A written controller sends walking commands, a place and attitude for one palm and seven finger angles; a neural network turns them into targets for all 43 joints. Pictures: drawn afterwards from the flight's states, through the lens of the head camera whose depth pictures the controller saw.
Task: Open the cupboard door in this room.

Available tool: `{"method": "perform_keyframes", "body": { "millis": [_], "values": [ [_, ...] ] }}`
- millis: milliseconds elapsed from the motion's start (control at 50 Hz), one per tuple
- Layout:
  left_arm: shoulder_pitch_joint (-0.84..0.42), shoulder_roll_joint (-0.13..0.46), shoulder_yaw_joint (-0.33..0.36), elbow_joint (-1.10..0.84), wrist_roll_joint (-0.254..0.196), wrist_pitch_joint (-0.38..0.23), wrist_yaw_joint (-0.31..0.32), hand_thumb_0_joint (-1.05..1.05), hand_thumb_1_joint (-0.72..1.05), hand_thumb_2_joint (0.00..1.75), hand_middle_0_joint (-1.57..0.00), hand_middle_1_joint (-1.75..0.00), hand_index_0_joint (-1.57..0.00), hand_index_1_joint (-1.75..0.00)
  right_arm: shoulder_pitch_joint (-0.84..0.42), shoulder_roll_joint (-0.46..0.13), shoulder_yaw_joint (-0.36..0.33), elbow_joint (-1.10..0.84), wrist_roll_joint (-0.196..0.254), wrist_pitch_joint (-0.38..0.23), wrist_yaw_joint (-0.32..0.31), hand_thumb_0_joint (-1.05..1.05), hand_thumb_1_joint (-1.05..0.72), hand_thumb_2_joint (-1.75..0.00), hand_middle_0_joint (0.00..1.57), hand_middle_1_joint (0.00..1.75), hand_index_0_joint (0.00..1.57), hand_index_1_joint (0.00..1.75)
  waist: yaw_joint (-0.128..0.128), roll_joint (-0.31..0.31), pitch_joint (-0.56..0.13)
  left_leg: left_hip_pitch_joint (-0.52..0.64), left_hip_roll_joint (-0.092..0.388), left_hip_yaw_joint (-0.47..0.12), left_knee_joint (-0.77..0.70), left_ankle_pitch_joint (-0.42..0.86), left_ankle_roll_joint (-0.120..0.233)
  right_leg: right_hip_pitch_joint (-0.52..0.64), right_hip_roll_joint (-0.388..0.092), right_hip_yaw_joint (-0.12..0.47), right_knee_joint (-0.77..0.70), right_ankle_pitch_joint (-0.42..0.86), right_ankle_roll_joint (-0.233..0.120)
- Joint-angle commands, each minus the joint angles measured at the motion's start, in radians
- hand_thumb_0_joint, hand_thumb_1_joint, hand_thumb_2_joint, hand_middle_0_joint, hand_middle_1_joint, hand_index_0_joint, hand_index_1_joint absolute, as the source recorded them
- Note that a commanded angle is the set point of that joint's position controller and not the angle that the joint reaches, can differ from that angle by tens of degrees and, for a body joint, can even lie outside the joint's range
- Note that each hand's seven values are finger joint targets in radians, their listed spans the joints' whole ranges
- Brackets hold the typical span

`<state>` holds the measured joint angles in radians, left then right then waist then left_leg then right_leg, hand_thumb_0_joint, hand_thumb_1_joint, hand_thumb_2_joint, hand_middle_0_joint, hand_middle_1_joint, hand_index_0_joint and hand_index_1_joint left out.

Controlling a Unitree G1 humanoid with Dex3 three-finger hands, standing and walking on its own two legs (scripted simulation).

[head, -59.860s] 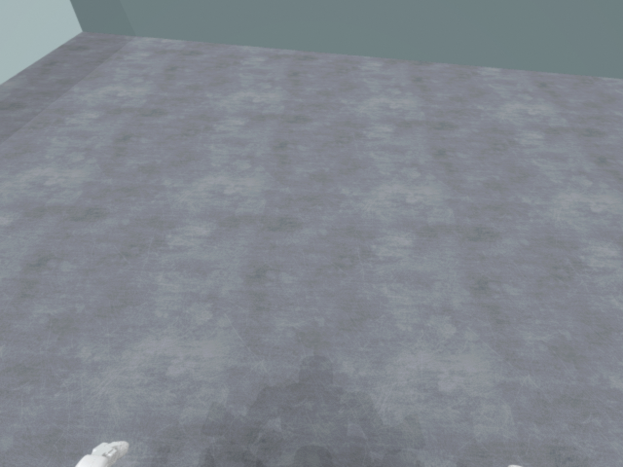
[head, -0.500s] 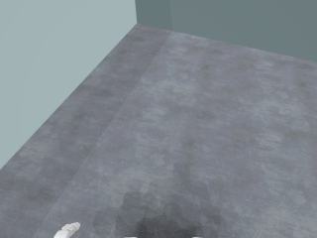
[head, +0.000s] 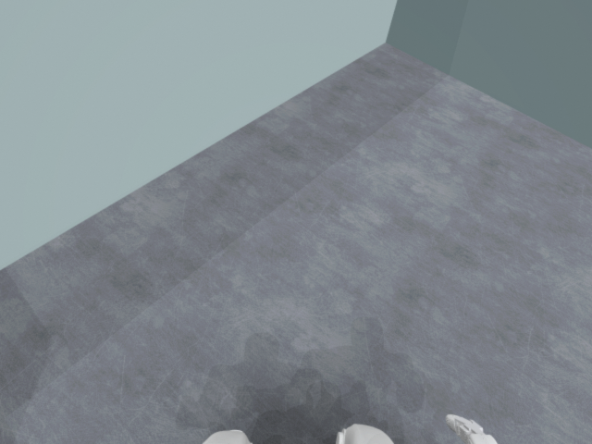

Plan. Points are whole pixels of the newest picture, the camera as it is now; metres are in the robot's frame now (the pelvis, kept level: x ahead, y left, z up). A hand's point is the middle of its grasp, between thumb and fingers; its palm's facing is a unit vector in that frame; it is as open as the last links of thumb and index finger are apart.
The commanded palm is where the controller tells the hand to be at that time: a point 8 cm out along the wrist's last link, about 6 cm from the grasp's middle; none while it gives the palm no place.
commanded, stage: turn to face it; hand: left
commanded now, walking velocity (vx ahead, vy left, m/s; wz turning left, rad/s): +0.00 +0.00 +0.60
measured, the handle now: out of the picture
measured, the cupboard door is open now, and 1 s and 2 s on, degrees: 43 43 43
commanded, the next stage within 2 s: none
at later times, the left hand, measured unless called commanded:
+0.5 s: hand out of the picture +0.04 +0.16 -0.15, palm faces +0.30 -0.93 -0.23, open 7.4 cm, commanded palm none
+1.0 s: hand out of the picture +0.01 +0.17 -0.14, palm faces +0.57 -0.76 -0.31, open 7.4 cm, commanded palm none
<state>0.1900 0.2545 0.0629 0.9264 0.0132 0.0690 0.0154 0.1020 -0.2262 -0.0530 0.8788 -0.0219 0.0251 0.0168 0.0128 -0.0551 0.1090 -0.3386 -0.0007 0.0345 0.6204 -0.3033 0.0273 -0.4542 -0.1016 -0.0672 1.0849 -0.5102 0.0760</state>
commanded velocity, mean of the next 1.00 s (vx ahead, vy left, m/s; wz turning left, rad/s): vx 0.00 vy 0.00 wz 0.60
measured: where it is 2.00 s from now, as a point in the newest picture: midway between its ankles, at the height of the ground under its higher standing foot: outside the picture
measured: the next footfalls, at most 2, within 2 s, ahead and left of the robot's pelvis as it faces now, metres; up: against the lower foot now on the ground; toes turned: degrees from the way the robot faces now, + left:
right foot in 0.24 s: +0.06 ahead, -0.16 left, +0.00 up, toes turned +6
left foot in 0.58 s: +0.02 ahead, +0.09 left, +0.00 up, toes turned +27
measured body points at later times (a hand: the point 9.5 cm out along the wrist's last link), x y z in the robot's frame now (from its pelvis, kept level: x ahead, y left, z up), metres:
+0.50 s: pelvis +0.02 -0.04 +0.01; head +0.08 -0.03 +0.46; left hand +0.02 +0.21 -0.13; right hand +0.18 -0.27 -0.13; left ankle -0.02 +0.08 -0.69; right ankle +0.02 -0.16 -0.73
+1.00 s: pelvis +0.04 -0.06 +0.00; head +0.09 -0.05 +0.45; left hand -0.02 +0.21 -0.12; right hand +0.26 -0.23 -0.15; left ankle -0.03 +0.05 -0.68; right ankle +0.11 -0.16 -0.73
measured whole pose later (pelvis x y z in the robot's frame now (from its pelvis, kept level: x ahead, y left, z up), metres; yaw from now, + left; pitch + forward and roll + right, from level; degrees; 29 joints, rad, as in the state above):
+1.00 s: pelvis +0.04 -0.06 +0.00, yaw +36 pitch +0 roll +1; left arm 0.16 0.22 0.05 0.85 0.02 0.02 0.02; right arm 0.17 -0.25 -0.09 0.92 -0.02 0.07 0.02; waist -0.02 0.04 0.09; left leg -0.46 -0.04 -0.07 0.95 -0.48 -0.03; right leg -0.29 -0.06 -0.07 0.61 -0.32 0.01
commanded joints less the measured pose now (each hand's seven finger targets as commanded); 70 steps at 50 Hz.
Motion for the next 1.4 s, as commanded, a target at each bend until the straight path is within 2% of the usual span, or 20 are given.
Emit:
{"method": "perform_keyframes", "body": {
  "millis": [0,180,220,240,320,500,520,560,580,660,860,900,920,1000,1120,1200,1240,1260,1280,1380],
  "values": [
    [-0.03,0.074,0.026,-0.106,0.005,-0.036,-0.008,0.0,0.9,0.9,-0.2,-0.3,-0.2,-0.3,0.053,-0.215,-0.056,-0.046,-0.004,-0.01,-0.031,0.0,-0.9,-0.9,0.2,0.3,0.2,0.3,-0.034,0.21,-0.142,0.152,0.233,-0.276,-0.262,0.371,0.125,-0.078,0.013,0.062,-0.013,0.077,0.008],
    [0.085,0.095,0.034,-0.1,0.0,-0.059,0.002,0.0,0.9,0.9,-0.2,-0.3,-0.2,-0.3,-0.003,-0.198,-0.068,-0.073,0.004,0.009,-0.019,0.0,-0.9,-0.9,0.2,0.3,0.2,0.3,0.032,0.138,-0.164,-0.093,0.13,-0.316,-0.139,0.159,0.057,0.362,0.067,0.039,-0.632,0.255,-0.019],
    [0.11,0.245,0.059,-0.113,0.021,-0.071,0.016,0.0,0.9,0.9,-0.2,-0.3,-0.2,-0.3,-0.019,-0.104,-0.057,-0.109,0.016,0.008,-0.01,0.0,-0.9,-0.9,0.2,0.3,0.2,0.3,0.065,-0.294,-0.155,-0.302,-0.079,-0.058,0.331,-0.305,-0.07,0.41,-0.385,0.479,-0.87,0.261,-0.193],
    [0.072,0.222,0.048,-0.123,0.013,-0.071,0.02,0.0,0.9,0.9,-0.2,-0.3,-0.2,-0.3,-0.012,-0.138,-0.062,-0.099,0.007,0.013,-0.004,0.0,-0.9,-0.9,0.2,0.3,0.2,0.3,0.038,-0.194,-0.129,-0.276,-0.017,-0.106,0.513,-0.299,-0.055,0.302,-0.397,0.42,-0.847,0.296,-0.239],
    [-0.044,0.116,0.018,-0.143,0.008,-0.077,0.02,0.0,0.9,0.9,-0.2,-0.3,-0.2,-0.3,0.039,-0.099,-0.051,-0.043,0.009,0.031,0.011,0.0,-0.9,-0.9,0.2,0.3,0.2,0.3,-0.037,-0.194,-0.116,-0.252,0.036,-0.042,0.564,-0.144,-0.096,0.321,-0.217,0.086,-0.736,0.656,-0.185],
    [0.063,0.185,0.048,-0.093,0.008,-0.075,0.008,0.0,0.9,0.9,-0.2,-0.3,-0.2,-0.3,0.028,-0.084,-0.027,-0.045,0.011,0.006,0.014,0.0,-0.9,-0.9,0.2,0.3,0.2,0.3,-0.01,-0.127,-0.181,0.037,-0.012,0.099,-0.065,0.008,-0.07,0.389,-0.235,-0.055,-0.508,0.84,-0.122],
    [0.046,0.175,0.046,-0.097,0.001,-0.073,0.004,0.0,0.9,0.9,-0.2,-0.3,-0.2,-0.3,0.082,-0.115,-0.038,-0.032,0.008,0.001,0.014,0.0,-0.9,-0.9,0.2,0.3,0.2,0.3,-0.045,-0.052,-0.209,0.172,0.006,0.065,-0.166,0.142,-0.054,0.304,-0.221,-0.085,-0.394,0.773,-0.084],
    [-0.03,0.057,0.015,-0.173,-0.008,-0.061,-0.002,0.0,0.9,0.9,-0.2,-0.3,-0.2,-0.3,0.247,-0.306,-0.086,-0.006,0.0,-0.007,-0.007,0.0,-0.9,-0.9,0.2,0.3,0.2,0.3,-0.135,0.385,-0.283,0.421,0.425,-0.493,-0.221,0.843,0.198,-0.136,-0.009,-0.074,0.017,-0.179,0.026],
    [-0.073,0.089,0.018,-0.183,0.001,-0.048,0.005,0.0,0.9,0.9,-0.2,-0.3,-0.2,-0.3,0.274,-0.303,-0.083,0.017,0.001,-0.001,-0.014,0.0,-0.9,-0.9,0.2,0.3,0.2,0.3,-0.133,0.247,-0.283,0.398,0.442,-0.441,-0.199,0.783,0.24,-0.153,-0.023,0.045,0.096,-0.166,0.003],
    [-0.06,0.075,0.027,-0.126,0.005,-0.035,-0.005,0.0,0.9,0.9,-0.2,-0.3,-0.2,-0.3,0.076,-0.21,-0.057,-0.037,-0.004,-0.009,-0.032,0.0,-0.9,-0.9,0.2,0.3,0.2,0.3,-0.046,0.24,-0.135,0.143,0.253,-0.293,-0.267,0.364,0.132,-0.1,-0.013,0.073,0.057,0.061,0.006],
    [0.066,0.075,0.029,-0.105,-0.002,-0.055,-0.001,0.0,0.9,0.9,-0.2,-0.3,-0.2,-0.3,0.008,-0.209,-0.07,-0.063,0.002,0.007,-0.022,0.0,-0.9,-0.9,0.2,0.3,0.2,0.3,0.02,0.176,-0.171,-0.032,0.152,-0.33,-0.16,0.235,0.078,0.308,0.088,0.015,-0.572,0.239,-0.011],
    [0.121,0.223,0.058,-0.102,0.021,-0.076,0.014,0.0,0.9,0.9,-0.2,-0.3,-0.2,-0.3,0.01,-0.096,-0.055,-0.093,0.017,0.005,-0.012,0.0,-0.9,-0.9,0.2,0.3,0.2,0.3,0.054,-0.259,-0.171,-0.293,-0.076,-0.079,0.201,-0.201,-0.063,0.481,-0.296,0.412,-0.838,0.261,-0.136],
    [0.102,0.242,0.052,-0.115,0.014,-0.072,0.018,0.0,0.9,0.9,-0.2,-0.3,-0.2,-0.3,-0.014,-0.136,-0.062,-0.099,0.011,0.01,-0.007,0.0,-0.9,-0.9,0.2,0.3,0.2,0.3,0.055,-0.251,-0.145,-0.262,-0.044,-0.089,0.438,-0.322,-0.064,0.336,-0.415,0.46,-0.856,0.327,-0.221],
    [-0.04,0.116,0.015,-0.145,0.005,-0.075,0.015,0.0,0.9,0.9,-0.2,-0.3,-0.2,-0.3,0.028,-0.113,-0.058,-0.041,0.001,0.033,0.011,0.0,-0.9,-0.9,0.2,0.3,0.2,0.3,-0.034,-0.197,-0.068,-0.263,0.028,-0.062,0.627,-0.122,-0.089,0.255,-0.217,0.137,-0.784,0.476,-0.171],
    [0.098,0.159,0.032,-0.096,0.016,-0.081,0.017,0.0,0.9,0.9,-0.2,-0.3,-0.2,-0.3,-0.059,-0.054,-0.025,-0.059,0.016,0.02,0.018,0.0,-0.9,-0.9,0.2,0.3,0.2,0.3,0.033,-0.148,-0.154,-0.162,0.01,0.052,0.212,-0.156,-0.097,0.472,-0.237,0.008,-0.65,0.873,-0.173],
    [0.077,0.184,0.047,-0.093,0.012,-0.074,0.009,0.0,0.9,0.9,-0.2,-0.3,-0.2,-0.3,0.001,-0.077,-0.026,-0.05,0.014,0.01,0.014,0.0,-0.9,-0.9,0.2,0.3,0.2,0.3,-0.001,-0.141,-0.166,0.019,-0.005,0.088,-0.02,-0.032,-0.072,0.375,-0.255,-0.042,-0.562,0.778,-0.136],
    [0.052,0.144,0.042,-0.115,-0.002,-0.066,0.001,0.0,0.9,0.9,-0.2,-0.3,-0.2,-0.3,0.123,-0.181,-0.053,-0.029,0.005,-0.004,0.01,0.0,-0.9,-0.9,0.2,0.3,0.2,0.3,-0.074,0.089,-0.24,0.311,0.12,-0.091,-0.195,0.273,-0.005,0.144,-0.176,-0.125,-0.297,0.509,-0.041],
    [0.009,0.063,0.02,-0.159,-0.009,-0.059,-0.005,0.0,0.9,0.9,-0.2,-0.3,-0.2,-0.3,0.205,-0.295,-0.084,-0.02,-0.001,-0.007,-0.001,0.0,-0.9,-0.9,0.2,0.3,0.2,0.3,-0.123,0.396,-0.253,0.412,0.4,-0.475,-0.24,0.676,0.153,-0.132,-0.025,-0.116,-0.051,-0.152,0.032],
    [-0.047,0.084,0.017,-0.174,0.002,-0.045,0.003,0.0,0.9,0.9,-0.2,-0.3,-0.2,-0.3,0.252,-0.309,-0.084,0.008,0.004,0.002,-0.012,0.0,-0.9,-0.9,0.2,0.3,0.2,0.3,-0.131,0.297,-0.279,0.393,0.438,-0.461,-0.221,0.728,0.223,-0.152,-0.025,0.022,0.055,-0.175,0.009],
    [-0.037,0.077,0.027,-0.11,0.006,-0.036,-0.006,0.0,0.9,0.9,-0.2,-0.3,-0.2,-0.3,0.091,-0.2,-0.049,-0.034,0.0,-0.016,-0.036,0.0,-0.9,-0.9,0.2,0.3,0.2,0.3,-0.039,0.19,-0.156,0.2,0.243,-0.297,-0.266,0.474,0.129,-0.129,-0.012,0.079,0.096,0.104,0.012]
  ]
}}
